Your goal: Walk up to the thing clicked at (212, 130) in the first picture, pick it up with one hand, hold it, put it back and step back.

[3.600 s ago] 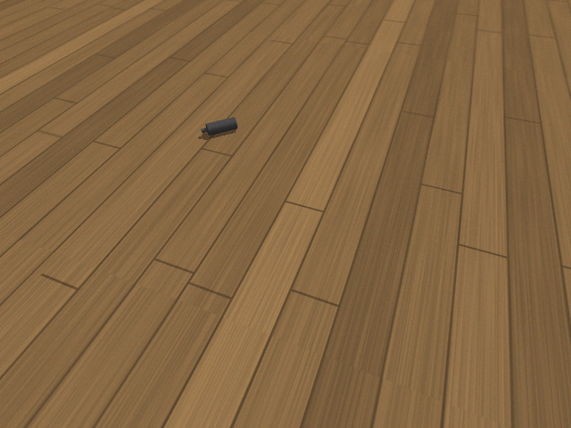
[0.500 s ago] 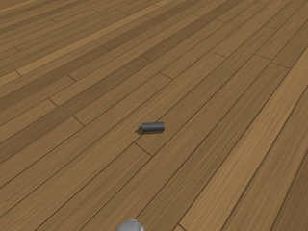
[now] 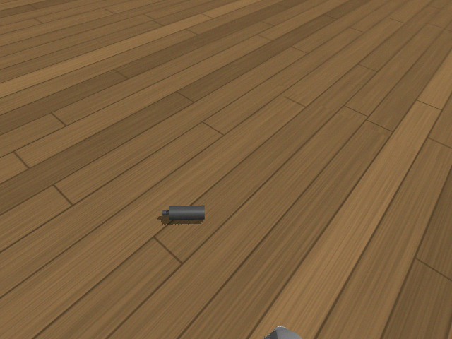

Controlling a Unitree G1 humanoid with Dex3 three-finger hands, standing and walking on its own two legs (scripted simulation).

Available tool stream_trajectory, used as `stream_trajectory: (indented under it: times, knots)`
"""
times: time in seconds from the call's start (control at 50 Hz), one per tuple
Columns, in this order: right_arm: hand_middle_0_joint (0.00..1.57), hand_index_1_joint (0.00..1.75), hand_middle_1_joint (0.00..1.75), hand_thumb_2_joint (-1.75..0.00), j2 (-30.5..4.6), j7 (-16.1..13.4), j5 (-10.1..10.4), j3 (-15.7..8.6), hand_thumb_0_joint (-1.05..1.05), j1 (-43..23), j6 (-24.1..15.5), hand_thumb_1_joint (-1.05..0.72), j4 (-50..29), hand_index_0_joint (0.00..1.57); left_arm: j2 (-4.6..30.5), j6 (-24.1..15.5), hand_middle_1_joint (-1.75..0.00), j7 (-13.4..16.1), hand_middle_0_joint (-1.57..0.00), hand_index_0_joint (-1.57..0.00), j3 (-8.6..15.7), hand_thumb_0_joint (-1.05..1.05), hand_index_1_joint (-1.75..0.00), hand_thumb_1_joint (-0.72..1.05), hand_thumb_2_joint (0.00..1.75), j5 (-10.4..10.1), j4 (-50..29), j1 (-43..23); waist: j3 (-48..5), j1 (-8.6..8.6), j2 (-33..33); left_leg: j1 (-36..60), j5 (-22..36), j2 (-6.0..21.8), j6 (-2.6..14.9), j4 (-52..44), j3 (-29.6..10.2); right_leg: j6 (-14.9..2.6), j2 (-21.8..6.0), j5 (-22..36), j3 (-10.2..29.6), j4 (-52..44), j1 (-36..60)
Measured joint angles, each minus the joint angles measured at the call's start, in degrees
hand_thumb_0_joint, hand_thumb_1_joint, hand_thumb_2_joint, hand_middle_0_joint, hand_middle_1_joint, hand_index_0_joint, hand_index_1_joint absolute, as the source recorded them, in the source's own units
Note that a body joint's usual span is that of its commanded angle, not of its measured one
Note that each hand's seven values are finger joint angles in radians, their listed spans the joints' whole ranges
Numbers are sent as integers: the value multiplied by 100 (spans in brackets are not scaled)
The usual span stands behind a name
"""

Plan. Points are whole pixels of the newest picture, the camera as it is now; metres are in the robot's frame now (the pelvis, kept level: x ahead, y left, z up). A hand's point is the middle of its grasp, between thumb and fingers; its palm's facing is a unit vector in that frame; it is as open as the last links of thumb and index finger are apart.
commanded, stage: walk up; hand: left
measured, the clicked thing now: (183, 212) +0.83 +0.20 -0.73
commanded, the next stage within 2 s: none
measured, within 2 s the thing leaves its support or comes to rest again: neither
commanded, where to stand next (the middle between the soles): +0.41 -0.11 m, yaw +3 degrees
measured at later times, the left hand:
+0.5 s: hand out of the picture +0.16 +0.15 -0.13, palm faces +0.05 -0.93 -0.38, open 7.4 cm
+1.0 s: hand (169, 263) +0.31 +0.14 -0.14, palm faces +0.03 -0.90 -0.43, open 7.4 cm
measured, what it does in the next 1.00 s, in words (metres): walks ahead: right foot, then left foot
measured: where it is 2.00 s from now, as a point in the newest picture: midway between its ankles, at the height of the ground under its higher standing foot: (252, 320)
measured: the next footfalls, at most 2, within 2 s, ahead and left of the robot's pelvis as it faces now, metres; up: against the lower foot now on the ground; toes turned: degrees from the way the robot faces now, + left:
right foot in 0.12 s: +0.19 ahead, -0.21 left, +0.00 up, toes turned -5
left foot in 0.62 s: +0.32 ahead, +0.01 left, +0.00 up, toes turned +8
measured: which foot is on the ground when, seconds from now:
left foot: down 0.00-0.16, up 0.18-0.60, down 0.62-1.00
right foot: up 0.00-0.10, down 0.12-0.66, up 0.68-0.98, down 1.00-1.00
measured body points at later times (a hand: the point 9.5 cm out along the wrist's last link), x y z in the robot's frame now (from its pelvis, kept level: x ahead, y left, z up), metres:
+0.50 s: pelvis +0.15 -0.12 +0.00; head +0.18 -0.12 +0.45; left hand +0.16 +0.20 -0.10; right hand +0.25 -0.43 -0.11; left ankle +0.26 +0.02 -0.70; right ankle +0.15 -0.21 -0.73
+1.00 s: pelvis +0.28 -0.15 -0.01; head +0.29 -0.16 +0.44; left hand +0.31 +0.19 -0.11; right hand +0.36 -0.48 -0.12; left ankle +0.28 +0.00 -0.73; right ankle +0.39 -0.29 -0.73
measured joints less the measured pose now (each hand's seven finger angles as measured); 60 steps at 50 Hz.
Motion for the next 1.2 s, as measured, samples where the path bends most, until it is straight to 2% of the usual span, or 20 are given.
stream_trajectory:
  times: [0.06,0.12,0.14,0.16,0.18,0.24,0.28,0.36,0.46,0.56,0.62,0.66,0.74,0.78,0.86,0.92,1.0,1.04,1.1,1.2]
  knots:
    - [21,30,30,-89,-145,37,-23,-51,1,81,24,-90,66,21,35,-1,-29,-61,-20,-20,40,1,-30,91,90,-1,69,-81,-50,-63,115,113,-226,133,-85,72,-27,-5,-122,326,-26,-806,117]
    - [21,30,30,-89,-283,59,-34,-110,1,142,111,-90,150,21,78,-37,-29,-74,-20,-20,75,1,-30,91,90,20,161,-73,-198,-106,252,137,-596,293,-128,349,-76,-33,-85,500,-220,-1320,475]
    - [21,30,30,-89,-339,55,-42,-134,1,138,147,-90,187,21,65,-67,-29,-58,-20,-20,96,1,-30,91,90,36,204,-79,-227,-95,359,116,-771,406,-98,536,-114,63,9,649,-282,-1347,552]
    - [21,30,30,-89,-417,36,-53,-168,1,122,188,-90,229,21,-3,-108,-29,-31,-20,-20,106,1,-30,91,90,50,242,-120,-195,-100,588,55,-953,576,64,824,-277,112,159,560,-422,-1210,602]
    - [21,30,30,-89,-453,3,-54,-191,1,111,232,-90,270,21,-51,-175,-29,0,-20,-20,100,1,-30,91,90,72,222,-136,-169,-93,738,-120,-1118,609,164,1356,-501,112,249,390,-542,-1040,625]
    - [20,30,30,-90,-401,-61,-12,-150,1,2,357,-90,448,20,-182,-309,-29,100,-20,-20,18,1,-30,91,90,21,117,-85,-161,95,739,-798,-1193,89,170,3014,-670,24,232,137,-566,-980,781]
    - [20,30,30,-90,-381,-45,51,-118,1,-113,351,-90,488,20,-303,-328,-29,161,-20,-20,-61,0,-30,91,90,-35,106,1,-143,172,808,-1182,-928,-98,167,3403,-640,-25,292,224,-612,-1344,1049]
    - [20,30,30,-90,-243,60,77,-62,1,-244,281,-91,373,20,-375,-345,-30,234,-20,-20,-155,0,-30,90,90,-70,155,171,-93,225,845,-1652,-388,-182,154,3031,-582,-167,478,351,-749,-1970,1505]
    - [20,30,30,-90,-46,173,-6,-6,1,-289,321,-90,303,20,-338,-364,-30,269,-20,-20,-162,1,-30,90,90,-50,111,301,-7,284,712,-1740,-112,-173,58,1819,-533,-274,638,227,-951,-2258,1886]
    - [20,30,30,-90,51,225,-39,-9,1,-354,334,-90,258,20,-272,-342,-30,275,-20,-20,-187,1,-30,90,90,-30,46,392,43,344,525,-1426,232,-107,121,821,-317,-247,661,-192,-1119,-2046,2121]
    - [20,30,30,-90,58,222,-39,-44,1,-372,249,-90,180,20,-222,-278,-30,268,-20,-20,-216,1,-30,90,90,-36,49,454,-13,304,382,-982,486,-197,206,281,-163,-174,556,-652,-1183,-1571,2124]
    - [20,30,30,-89,93,169,-76,-71,1,-454,167,-90,97,20,-212,-217,-30,292,-20,-20,-214,1,-30,90,90,-66,101,406,69,266,143,-896,406,-374,192,445,-29,-222,321,-822,-988,-727,1873]
    - [21,30,30,-89,77,84,9,-71,1,-407,88,-90,-113,21,-289,-84,-30,322,-20,-20,-282,1,-30,91,90,-54,183,232,90,68,253,-673,145,-272,238,530,-121,-243,508,-1036,-488,1095,909]
    - [21,30,30,-89,117,65,31,-26,1,-324,93,-90,-120,21,-215,-95,-30,292,-20,-20,-257,1,-30,91,90,-62,148,139,88,21,189,-450,213,-258,185,264,-147,-229,411,-783,-329,1143,542]
    - [21,30,30,-89,94,99,4,24,1,-138,123,-90,-72,21,-75,-152,-30,221,-20,-20,-156,1,-30,91,90,-81,105,26,56,-37,122,-172,195,-223,121,2,-173,-88,114,-253,-189,386,148]
    - [21,30,30,-89,-17,110,-33,11,1,-79,228,-90,-12,21,-62,-197,-29,234,-20,-20,-130,1,-30,91,90,-94,192,-11,24,-84,234,-111,37,-143,92,75,-185,4,40,114,-205,-476,179]
    - [21,30,30,-89,-142,85,-32,-17,1,-81,449,-90,56,21,-33,-320,-29,359,-20,-20,-123,1,-30,91,90,-76,347,5,-34,-133,447,-337,-475,-13,-5,775,-282,67,210,757,-285,-1455,655]
    - [21,30,30,-90,-211,34,-13,-51,1,-191,575,-90,156,21,-152,-367,-29,465,-20,-20,-107,0,-30,91,90,-23,464,-71,36,-89,766,-557,-919,143,121,1401,-466,120,415,617,-404,-1254,652]
    - [20,30,30,-90,-207,8,-31,-57,1,-305,704,-90,246,20,-316,-374,-29,487,-20,-20,-222,1,-30,91,90,-3,426,-135,105,-6,929,-1007,-1365,-145,182,2419,-561,35,377,450,-449,-1103,630]
    - [20,30,30,-90,-218,77,-49,-75,1,-412,739,-91,349,20,-455,-394,-30,520,-20,-20,-337,1,-30,90,90,-5,348,-85,125,151,1057,-1484,-995,-211,153,2864,-504,3,331,593,-447,-1508,818]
